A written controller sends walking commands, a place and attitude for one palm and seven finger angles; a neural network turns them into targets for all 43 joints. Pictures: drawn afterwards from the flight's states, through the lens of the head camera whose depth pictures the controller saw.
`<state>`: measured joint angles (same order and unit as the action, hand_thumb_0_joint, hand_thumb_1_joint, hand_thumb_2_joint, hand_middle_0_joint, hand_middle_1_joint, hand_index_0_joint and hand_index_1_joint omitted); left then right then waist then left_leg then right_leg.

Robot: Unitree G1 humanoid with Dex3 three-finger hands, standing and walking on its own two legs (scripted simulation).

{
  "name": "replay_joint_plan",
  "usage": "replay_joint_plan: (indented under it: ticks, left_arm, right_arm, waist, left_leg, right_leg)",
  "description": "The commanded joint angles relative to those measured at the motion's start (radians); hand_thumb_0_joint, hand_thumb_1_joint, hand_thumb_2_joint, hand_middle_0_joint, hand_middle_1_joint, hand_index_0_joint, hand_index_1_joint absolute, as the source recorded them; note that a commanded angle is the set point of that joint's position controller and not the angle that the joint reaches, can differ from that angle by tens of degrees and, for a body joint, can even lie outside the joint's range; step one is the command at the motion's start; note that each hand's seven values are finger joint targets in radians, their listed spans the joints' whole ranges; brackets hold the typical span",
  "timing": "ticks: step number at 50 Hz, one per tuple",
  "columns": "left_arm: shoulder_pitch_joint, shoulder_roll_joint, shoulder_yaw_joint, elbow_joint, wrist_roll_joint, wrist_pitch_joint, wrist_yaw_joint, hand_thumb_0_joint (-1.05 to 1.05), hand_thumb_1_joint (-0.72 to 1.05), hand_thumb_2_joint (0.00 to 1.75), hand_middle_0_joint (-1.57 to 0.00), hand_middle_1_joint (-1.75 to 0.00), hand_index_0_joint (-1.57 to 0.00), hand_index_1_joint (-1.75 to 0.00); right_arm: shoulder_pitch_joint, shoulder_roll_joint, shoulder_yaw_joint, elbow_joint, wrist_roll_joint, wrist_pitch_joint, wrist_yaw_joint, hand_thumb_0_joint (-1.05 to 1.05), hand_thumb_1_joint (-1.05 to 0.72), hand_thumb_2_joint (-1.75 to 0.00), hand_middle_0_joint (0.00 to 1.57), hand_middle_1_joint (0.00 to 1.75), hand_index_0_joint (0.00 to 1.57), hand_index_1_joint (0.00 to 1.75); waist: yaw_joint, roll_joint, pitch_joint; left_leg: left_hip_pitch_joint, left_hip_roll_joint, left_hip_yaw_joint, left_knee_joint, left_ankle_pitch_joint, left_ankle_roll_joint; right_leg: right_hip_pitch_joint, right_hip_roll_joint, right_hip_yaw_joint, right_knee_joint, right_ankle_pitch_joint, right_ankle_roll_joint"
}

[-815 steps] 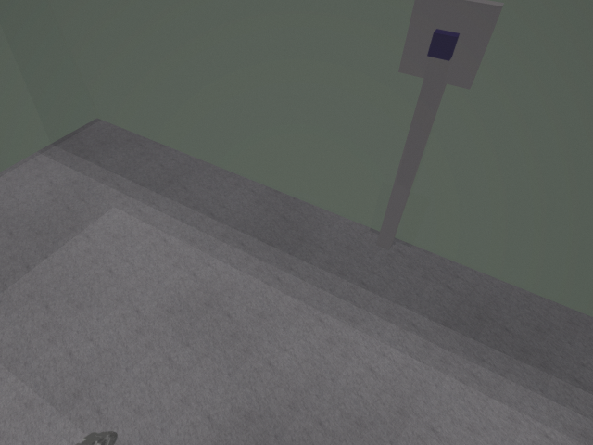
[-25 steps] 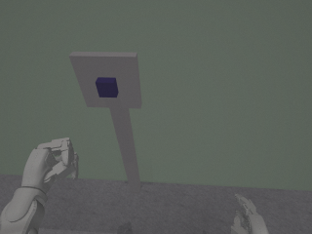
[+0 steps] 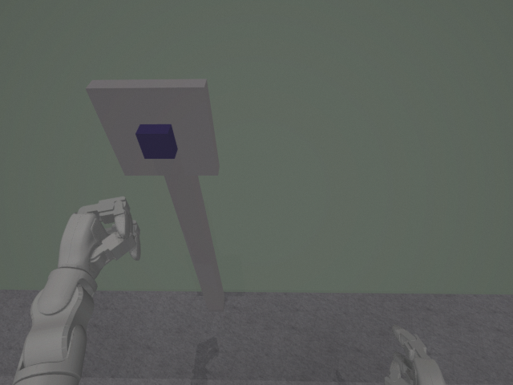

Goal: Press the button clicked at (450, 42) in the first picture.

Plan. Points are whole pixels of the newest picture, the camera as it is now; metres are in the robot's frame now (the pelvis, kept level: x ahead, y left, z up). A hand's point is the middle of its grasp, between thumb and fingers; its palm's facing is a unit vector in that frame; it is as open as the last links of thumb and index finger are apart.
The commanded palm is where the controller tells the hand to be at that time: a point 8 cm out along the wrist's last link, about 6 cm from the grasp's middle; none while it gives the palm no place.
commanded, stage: aim a knuckle at the button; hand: left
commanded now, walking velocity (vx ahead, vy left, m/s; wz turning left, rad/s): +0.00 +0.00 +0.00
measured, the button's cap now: (158, 140) +0.50 +0.22 +0.13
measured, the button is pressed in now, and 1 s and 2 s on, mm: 0 0 0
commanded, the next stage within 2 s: press the button with the knuckle in 1.44 s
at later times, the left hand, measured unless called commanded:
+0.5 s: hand (155, 207) +0.36 +0.19 +0.10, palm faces +0.04 -1.00 -0.01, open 3.1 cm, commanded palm +0.34 +0.25 +0.10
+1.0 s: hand (167, 190) +0.41 +0.18 +0.09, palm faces +0.05 -1.00 -0.02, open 3.1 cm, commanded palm +0.37 +0.24 +0.10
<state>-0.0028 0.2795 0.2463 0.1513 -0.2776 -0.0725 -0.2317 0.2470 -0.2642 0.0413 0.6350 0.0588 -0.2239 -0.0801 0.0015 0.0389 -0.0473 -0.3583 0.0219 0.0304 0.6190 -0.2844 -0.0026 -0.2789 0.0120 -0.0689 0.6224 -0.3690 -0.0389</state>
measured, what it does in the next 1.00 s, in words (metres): stands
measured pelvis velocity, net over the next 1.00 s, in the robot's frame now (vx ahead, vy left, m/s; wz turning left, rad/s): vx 0.00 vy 0.01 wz -0.03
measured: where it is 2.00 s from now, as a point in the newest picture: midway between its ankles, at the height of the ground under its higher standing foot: outside the picture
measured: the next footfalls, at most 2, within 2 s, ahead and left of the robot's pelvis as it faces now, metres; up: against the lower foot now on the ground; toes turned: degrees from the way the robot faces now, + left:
none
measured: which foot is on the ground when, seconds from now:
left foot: down 0.00-1.00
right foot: down 0.00-1.00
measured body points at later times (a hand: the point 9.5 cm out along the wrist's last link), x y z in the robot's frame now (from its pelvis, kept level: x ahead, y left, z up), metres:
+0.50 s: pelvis +0.00 +0.01 +0.00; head +0.01 +0.00 +0.45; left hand +0.36 +0.24 +0.10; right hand +0.13 -0.24 -0.10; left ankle +0.02 +0.12 -0.73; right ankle -0.02 -0.09 -0.73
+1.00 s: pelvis +0.00 +0.01 -0.01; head +0.03 +0.01 +0.44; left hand +0.40 +0.24 +0.10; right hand +0.06 -0.25 -0.12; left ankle +0.02 +0.12 -0.73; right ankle -0.02 -0.09 -0.73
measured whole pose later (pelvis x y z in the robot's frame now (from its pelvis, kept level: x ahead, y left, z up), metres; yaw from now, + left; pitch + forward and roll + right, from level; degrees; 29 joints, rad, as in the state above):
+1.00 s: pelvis +0.00 +0.01 -0.01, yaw -2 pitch +7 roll +0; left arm -0.46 0.29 0.26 0.69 -0.18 -0.24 -0.12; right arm 0.35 -0.26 0.01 0.65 0.05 -0.02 -0.03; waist -0.07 0.03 -0.07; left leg -0.50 0.03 0.06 0.70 -0.31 0.02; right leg -0.43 0.01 -0.04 0.69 -0.38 -0.02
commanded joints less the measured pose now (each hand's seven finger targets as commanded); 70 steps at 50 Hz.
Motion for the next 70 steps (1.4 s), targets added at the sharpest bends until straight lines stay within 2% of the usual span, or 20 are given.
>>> replay_joint_plan:
  ticks: [1,5,10,13,15,18,23,30,33,35,41,42,45,50,54,59,61,65,68,70]
  left_arm:
    - [-0.257,0.151,0.040,-0.183,0.001,-0.084,0.021,0.00,0.90,0.90,-1.30,-1.50,-1.30,-1.50]
    - [-0.363,0.184,0.049,-0.136,0.021,-0.080,0.049,0.00,0.90,0.90,-1.30,-1.50,-1.30,-1.50]
    - [-0.452,0.207,0.070,-0.083,0.031,-0.105,0.065,0.00,0.90,0.90,-1.30,-1.50,-1.30,-1.50]
    - [-0.517,0.155,0.019,-0.043,0.031,-0.120,0.060,0.00,0.90,0.90,-1.30,-1.50,-1.30,-1.50]
    - [-0.510,0.174,0.036,0.016,0.035,-0.122,0.062,0.00,0.90,0.90,-1.30,-1.50,-1.30,-1.50]
    - [-0.557,0.138,-0.004,0.033,0.044,-0.123,0.063,0.00,0.90,0.90,-1.30,-1.50,-1.30,-1.50]
    - [-0.617,0.185,0.041,0.119,0.057,-0.129,0.095,0.00,0.90,0.90,-1.30,-1.50,-1.30,-1.50]
    - [-0.843,0.185,0.006,0.205,0.077,-0.197,0.100,0.00,0.90,0.90,-1.30,-1.50,-1.30,-1.50]
    - [-0.844,0.169,-0.001,0.279,0.080,-0.208,0.096,0.00,0.90,0.90,-1.30,-1.50,-1.30,-1.50]
    - [-0.870,0.178,0.010,0.353,0.079,-0.207,0.098,0.00,0.90,0.90,-1.30,-1.50,-1.30,-1.50]
    - [-0.826,0.233,0.070,0.371,0.095,-0.236,0.106,0.00,0.90,0.90,-1.30,-1.50,-1.30,-1.50]
    - [-0.837,0.202,0.040,0.356,0.092,-0.240,0.105,0.00,0.90,0.90,-1.30,-1.50,-1.30,-1.50]
    - [-0.849,0.238,0.070,0.357,0.091,-0.246,0.112,0.00,0.90,0.90,-1.30,-1.50,-1.30,-1.50]
    - [-0.811,0.188,0.034,0.256,0.084,-0.259,0.114,0.00,0.90,0.90,-1.30,-1.50,-1.30,-1.50]
    - [-0.777,0.219,0.061,0.262,0.080,-0.242,0.115,0.00,0.90,0.90,-1.30,-1.50,-1.30,-1.50]
    - [-0.802,0.157,0.000,0.219,0.078,-0.241,0.110,0.00,0.90,0.90,-1.30,-1.50,-1.30,-1.50]
    - [-0.790,0.147,-0.004,0.250,0.073,-0.234,0.114,0.00,0.90,0.90,-1.30,-1.50,-1.30,-1.50]
    - [-0.820,0.217,0.044,0.283,0.077,-0.226,0.113,0.00,0.90,0.90,-1.30,-1.50,-1.30,-1.50]
    - [-0.887,0.181,0.006,0.292,0.077,-0.227,0.102,0.00,0.90,0.90,-1.30,-1.50,-1.30,-1.50]
    - [-0.886,0.193,0.016,0.307,0.076,-0.234,0.101,0.00,0.90,0.90,-1.30,-1.50,-1.30,-1.50]
  right_arm:
    - [-0.092,-0.110,-0.051,-0.156,0.000,-0.041,-0.001,0.00,-0.90,-0.90,0.20,0.30,0.20,0.30]
    - [-0.079,-0.118,-0.052,-0.138,-0.003,-0.014,-0.004,0.00,-0.90,-0.90,0.20,0.30,0.20,0.30]
    - [-0.070,-0.116,-0.052,-0.134,-0.008,0.014,-0.004,0.00,-0.90,-0.90,0.20,0.30,0.20,0.30]
    - [-0.062,-0.113,-0.054,-0.128,-0.005,0.023,-0.001,0.00,-0.90,-0.90,0.20,0.30,0.20,0.30]
    - [-0.045,-0.120,-0.059,-0.122,-0.007,0.032,0.001,0.00,-0.90,-0.90,0.20,0.30,0.20,0.30]
    - [-0.041,-0.118,-0.060,-0.127,-0.004,0.047,0.008,0.00,-0.90,-0.90,0.20,0.30,0.20,0.30]
    - [-0.021,-0.126,-0.061,-0.122,-0.008,0.079,0.013,0.00,-0.90,-0.90,0.20,0.30,0.20,0.30]
    - [0.011,-0.126,-0.063,-0.097,-0.011,0.107,0.012,0.00,-0.90,-0.90,0.20,0.30,0.20,0.30]
    - [0.028,-0.128,-0.068,-0.090,-0.011,0.116,0.016,0.00,-0.90,-0.90,0.20,0.30,0.20,0.30]
    - [0.048,-0.135,-0.071,-0.078,-0.013,0.123,0.019,0.00,-0.90,-0.90,0.20,0.30,0.20,0.30]
    - [0.068,-0.137,-0.079,-0.105,-0.018,0.147,0.033,0.00,-0.90,-0.90,0.20,0.30,0.20,0.30]
    - [0.068,-0.134,-0.077,-0.110,-0.017,0.150,0.036,0.00,-0.90,-0.90,0.20,0.30,0.20,0.30]
    - [0.073,-0.139,-0.079,-0.108,-0.017,0.160,0.035,0.00,-0.90,-0.90,0.20,0.30,0.20,0.30]
    - [0.064,-0.131,-0.084,-0.123,-0.015,0.155,0.039,0.00,-0.90,-0.90,0.20,0.30,0.20,0.30]
    - [0.058,-0.134,-0.083,-0.116,-0.011,0.156,0.034,0.00,-0.90,-0.90,0.20,0.30,0.20,0.30]
    - [0.035,-0.125,-0.079,-0.121,-0.007,0.150,0.031,0.00,-0.90,-0.90,0.20,0.30,0.20,0.30]
    - [0.034,-0.127,-0.076,-0.116,-0.007,0.148,0.031,0.00,-0.90,-0.90,0.20,0.30,0.20,0.30]
    - [0.026,-0.134,-0.070,-0.113,-0.008,0.154,0.024,0.00,-0.90,-0.90,0.20,0.30,0.20,0.30]
    - [0.018,-0.126,-0.066,-0.116,-0.005,0.153,0.022,0.00,-0.90,-0.90,0.20,0.30,0.20,0.30]
    - [0.023,-0.129,-0.066,-0.116,-0.007,0.153,0.021,0.00,-0.90,-0.90,0.20,0.30,0.20,0.30]
  waist:
    - [0.003,-0.034,-0.166]
    - [-0.014,-0.041,-0.158]
    - [-0.011,-0.014,-0.225]
    - [-0.024,0.010,-0.229]
    - [-0.022,-0.049,-0.238]
    - [-0.027,0.002,-0.234]
    - [-0.027,-0.035,-0.227]
    - [-0.069,-0.018,-0.252]
    - [-0.060,0.026,-0.285]
    - [-0.071,-0.051,-0.270]
    - [-0.033,-0.005,-0.347]
    - [-0.040,0.000,-0.341]
    - [-0.048,-0.037,-0.304]
    - [-0.047,0.000,-0.339]
    - [-0.043,-0.021,-0.297]
    - [-0.055,0.004,-0.286]
    - [-0.059,-0.034,-0.272]
    - [-0.055,-0.048,-0.256]
    - [-0.065,-0.002,-0.257]
    - [-0.066,-0.026,-0.266]
  left_leg:
    - [0.148,-0.022,-0.025,-0.048,0.214,0.039]
    - [0.142,-0.020,-0.029,-0.046,0.191,0.038]
    - [0.157,-0.018,-0.028,-0.039,0.227,0.037]
    - [0.173,-0.018,-0.033,-0.035,0.230,0.033]
    - [0.157,-0.014,-0.036,-0.029,0.242,0.036]
    - [0.162,-0.017,-0.035,-0.028,0.244,0.031]
    - [0.123,-0.017,-0.033,-0.026,0.216,0.034]
    - [0.124,-0.015,-0.041,-0.005,0.176,0.037]
    - [0.139,-0.017,-0.042,0.002,0.193,0.032]
    - [0.102,-0.014,-0.045,0.008,0.178,0.036]
    - [0.102,-0.015,-0.036,0.018,0.238,0.035]
    - [0.101,-0.016,-0.034,0.018,0.247,0.034]
    - [0.073,-0.014,-0.031,0.018,0.214,0.039]
    - [0.117,-0.012,-0.029,0.019,0.242,0.039]
    - [0.086,-0.013,-0.024,0.007,0.206,0.040]
    - [0.119,-0.013,-0.029,0.005,0.182,0.040]
    - [0.105,-0.013,-0.032,0.005,0.163,0.041]
    - [0.069,-0.019,-0.027,0.005,0.125,0.045]
    - [0.088,-0.021,-0.029,0.008,0.118,0.042]
    - [0.087,-0.019,-0.035,0.013,0.126,0.043]
  right_leg:
    - [-0.040,-0.010,0.042,-0.099,0.344,0.041]
    - [-0.060,-0.008,0.042,-0.101,0.304,0.038]
    - [-0.037,-0.006,0.045,-0.085,0.335,0.031]
    - [-0.060,-0.003,0.039,-0.078,0.338,0.027]
    - [-0.050,0.000,0.038,-0.076,0.352,0.028]
    - [-0.072,-0.003,0.035,-0.066,0.355,0.025]
    - [-0.078,-0.001,0.040,-0.065,0.333,0.026]
    - [-0.123,0.005,0.047,-0.057,0.279,0.024]
    - [-0.136,0.004,0.045,-0.046,0.290,0.019]
    - [-0.141,0.007,0.043,-0.048,0.284,0.023]
    - [-0.103,0.007,0.048,-0.019,0.341,0.017]
    - [-0.104,0.008,0.045,-0.016,0.354,0.018]
    - [-0.110,0.013,0.049,-0.024,0.334,0.021]
    - [-0.107,0.016,0.047,-0.021,0.350,0.020]
    - [-0.101,0.015,0.051,-0.034,0.337,0.023]
    - [-0.133,0.014,0.047,-0.042,0.300,0.022]
    - [-0.136,0.014,0.046,-0.047,0.286,0.024]
    - [-0.122,0.007,0.060,-0.056,0.261,0.029]
    - [-0.149,0.006,0.059,-0.055,0.249,0.026]
    - [-0.143,0.007,0.058,-0.052,0.253,0.025]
